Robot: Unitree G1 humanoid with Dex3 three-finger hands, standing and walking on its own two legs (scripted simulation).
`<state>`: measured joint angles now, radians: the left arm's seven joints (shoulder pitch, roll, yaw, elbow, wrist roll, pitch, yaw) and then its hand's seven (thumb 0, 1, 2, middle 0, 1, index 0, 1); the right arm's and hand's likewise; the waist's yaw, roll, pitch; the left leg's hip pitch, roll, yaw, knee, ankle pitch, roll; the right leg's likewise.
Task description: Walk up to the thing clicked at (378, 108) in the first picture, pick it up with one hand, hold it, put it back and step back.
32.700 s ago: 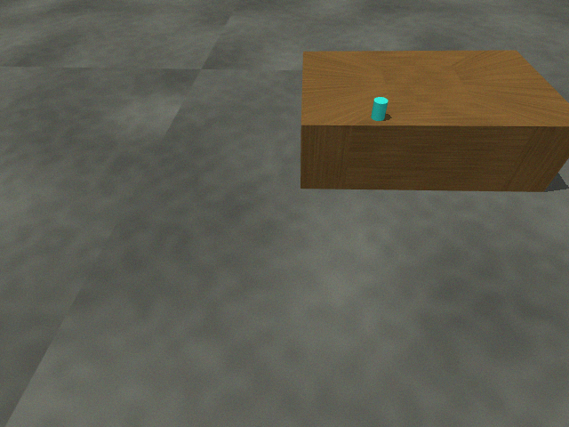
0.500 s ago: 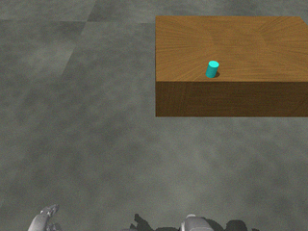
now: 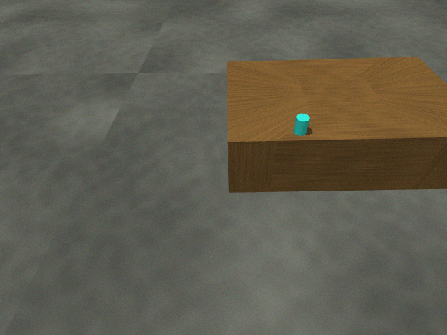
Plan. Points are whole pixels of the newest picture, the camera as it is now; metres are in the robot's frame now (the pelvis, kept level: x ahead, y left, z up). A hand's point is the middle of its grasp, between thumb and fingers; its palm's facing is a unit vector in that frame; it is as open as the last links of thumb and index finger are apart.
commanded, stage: step back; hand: right
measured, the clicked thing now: (301, 124) +1.05 -0.29 -0.33
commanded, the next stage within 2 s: stand in 0.60 s
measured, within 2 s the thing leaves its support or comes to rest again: neither
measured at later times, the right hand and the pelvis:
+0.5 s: hand out of the picture +0.13 -0.26 -0.15, palm faces +0.02 +0.94 -0.35, open 7.4 cm; pelvis +0.04 -0.01 +0.00, yaw -1 degrees
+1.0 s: hand out of the picture +0.14 -0.25 -0.13, palm faces +0.02 +0.95 -0.32, open 7.4 cm; pelvis +0.03 +0.00 +0.02, yaw -1 degrees
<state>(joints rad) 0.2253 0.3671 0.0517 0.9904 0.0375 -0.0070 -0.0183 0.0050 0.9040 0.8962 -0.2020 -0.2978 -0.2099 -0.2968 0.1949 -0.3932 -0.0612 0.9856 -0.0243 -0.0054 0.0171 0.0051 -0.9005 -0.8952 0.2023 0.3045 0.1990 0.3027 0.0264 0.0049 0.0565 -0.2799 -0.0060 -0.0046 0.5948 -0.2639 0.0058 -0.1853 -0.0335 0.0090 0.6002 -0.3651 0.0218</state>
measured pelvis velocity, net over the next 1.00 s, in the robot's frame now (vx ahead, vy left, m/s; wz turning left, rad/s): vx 0.03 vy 0.00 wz -0.02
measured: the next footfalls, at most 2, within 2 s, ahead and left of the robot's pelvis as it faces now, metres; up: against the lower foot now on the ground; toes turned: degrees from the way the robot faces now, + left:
none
